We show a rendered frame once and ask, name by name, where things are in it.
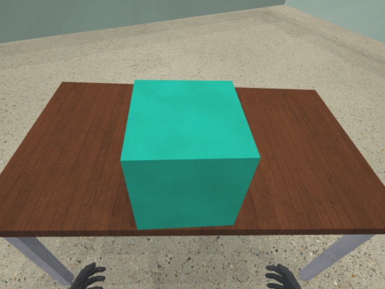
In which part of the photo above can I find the robot left hand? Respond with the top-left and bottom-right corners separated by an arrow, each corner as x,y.
69,263 -> 106,289

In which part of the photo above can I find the carton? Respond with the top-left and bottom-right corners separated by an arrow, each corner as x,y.
120,80 -> 260,230

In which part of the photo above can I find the robot right hand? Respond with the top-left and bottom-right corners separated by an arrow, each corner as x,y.
265,264 -> 301,289

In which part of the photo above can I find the table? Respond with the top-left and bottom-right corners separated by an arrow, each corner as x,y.
0,82 -> 385,285

